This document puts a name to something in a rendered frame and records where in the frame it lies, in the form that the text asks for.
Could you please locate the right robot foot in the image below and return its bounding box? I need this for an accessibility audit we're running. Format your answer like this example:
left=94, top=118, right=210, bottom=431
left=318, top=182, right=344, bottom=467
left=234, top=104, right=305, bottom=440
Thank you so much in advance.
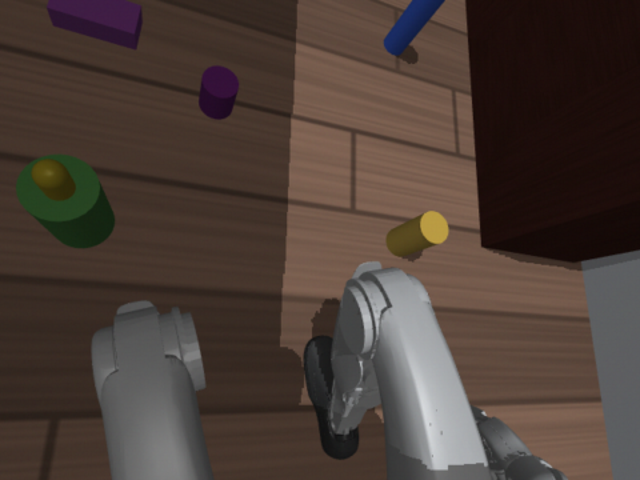
left=303, top=336, right=359, bottom=460

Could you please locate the right robot hand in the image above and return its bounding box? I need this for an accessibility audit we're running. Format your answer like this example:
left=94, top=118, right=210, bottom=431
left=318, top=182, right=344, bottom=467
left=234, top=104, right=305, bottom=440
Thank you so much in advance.
left=470, top=405, right=533, bottom=480

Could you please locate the right robot arm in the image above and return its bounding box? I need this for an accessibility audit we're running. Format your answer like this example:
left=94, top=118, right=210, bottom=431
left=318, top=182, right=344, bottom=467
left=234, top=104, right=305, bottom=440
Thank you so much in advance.
left=505, top=455, right=568, bottom=480

